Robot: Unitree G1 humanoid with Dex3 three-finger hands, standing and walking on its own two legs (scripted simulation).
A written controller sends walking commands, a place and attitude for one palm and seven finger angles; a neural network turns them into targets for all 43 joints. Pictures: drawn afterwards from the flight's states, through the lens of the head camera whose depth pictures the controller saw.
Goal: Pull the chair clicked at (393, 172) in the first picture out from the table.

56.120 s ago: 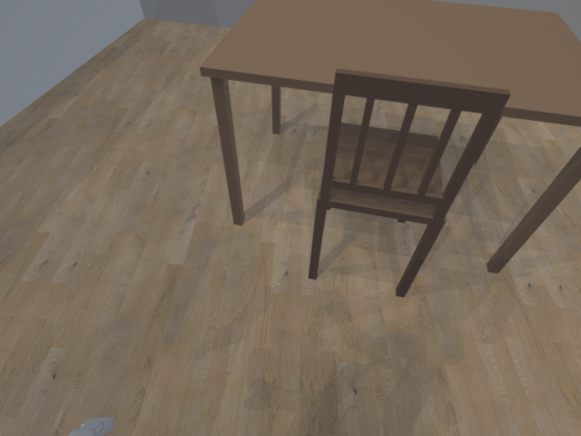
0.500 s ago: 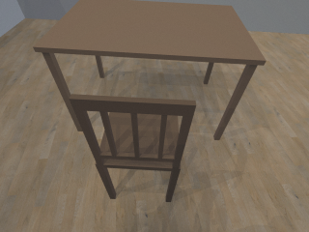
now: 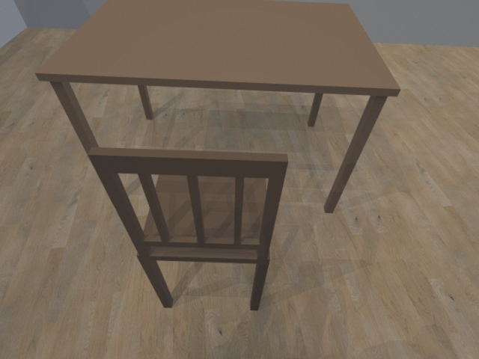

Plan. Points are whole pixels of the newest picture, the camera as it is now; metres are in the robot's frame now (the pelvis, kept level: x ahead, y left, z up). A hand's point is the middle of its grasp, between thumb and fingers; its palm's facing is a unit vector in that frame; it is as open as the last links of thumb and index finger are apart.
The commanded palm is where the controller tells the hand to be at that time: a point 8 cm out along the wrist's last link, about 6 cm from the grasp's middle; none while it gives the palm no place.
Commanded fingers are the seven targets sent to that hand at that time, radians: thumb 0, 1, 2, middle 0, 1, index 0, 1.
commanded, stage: shuffle to correct the standing spot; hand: left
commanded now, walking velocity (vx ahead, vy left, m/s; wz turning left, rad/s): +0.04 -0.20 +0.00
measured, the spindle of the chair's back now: (197, 211) +0.44 +0.12 -0.09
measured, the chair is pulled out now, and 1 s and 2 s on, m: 0.30 0.30 0.30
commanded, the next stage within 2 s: come to a stop and stand still in 0.12 s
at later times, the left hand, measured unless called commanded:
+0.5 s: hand out of the picture +0.02 +0.11 -0.18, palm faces +0.04 -0.98 -0.18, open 7.3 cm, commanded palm none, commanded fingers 0.00 0.90 0.90 -0.20 -0.30 -0.20 -0.30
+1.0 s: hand out of the picture +0.01 +0.17 -0.18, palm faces +0.02 -0.98 -0.21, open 7.4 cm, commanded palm none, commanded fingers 0.00 0.90 0.90 -0.20 -0.30 -0.20 -0.30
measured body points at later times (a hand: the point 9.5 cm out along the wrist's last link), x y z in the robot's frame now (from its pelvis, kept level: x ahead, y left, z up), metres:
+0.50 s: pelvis +0.02 -0.05 +0.00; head +0.03 -0.05 +0.45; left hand +0.02 +0.16 -0.16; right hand +0.06 -0.28 -0.15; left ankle +0.02 +0.05 -0.74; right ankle -0.01 -0.13 -0.74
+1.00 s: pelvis -0.02 -0.01 +0.00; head -0.03 +0.00 +0.45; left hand +0.01 +0.22 -0.16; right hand -0.01 -0.24 -0.16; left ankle +0.01 +0.06 -0.74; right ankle -0.01 -0.13 -0.74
